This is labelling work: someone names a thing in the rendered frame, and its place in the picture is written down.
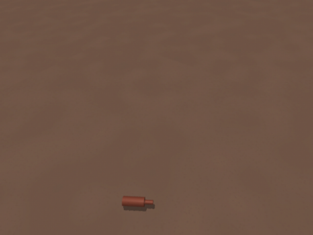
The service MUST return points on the bottle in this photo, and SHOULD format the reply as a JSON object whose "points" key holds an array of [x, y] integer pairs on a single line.
{"points": [[134, 201]]}

